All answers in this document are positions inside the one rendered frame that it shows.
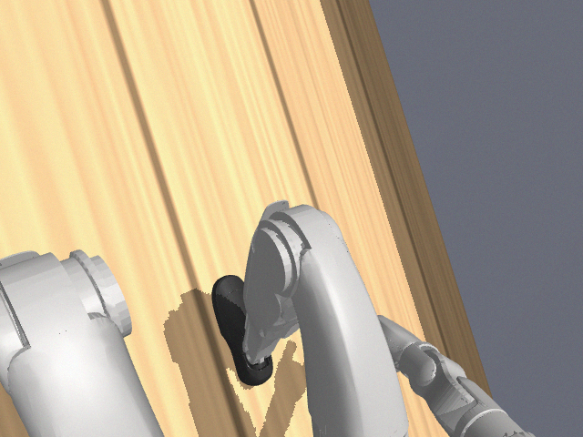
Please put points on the right robot arm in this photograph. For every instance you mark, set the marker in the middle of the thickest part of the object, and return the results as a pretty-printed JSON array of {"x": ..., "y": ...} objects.
[{"x": 461, "y": 407}]

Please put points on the right robot hand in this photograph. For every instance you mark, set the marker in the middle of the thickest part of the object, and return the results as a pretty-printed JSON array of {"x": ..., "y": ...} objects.
[{"x": 397, "y": 337}]

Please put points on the right robot foot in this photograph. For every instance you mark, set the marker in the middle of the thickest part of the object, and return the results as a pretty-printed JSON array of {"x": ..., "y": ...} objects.
[{"x": 230, "y": 312}]

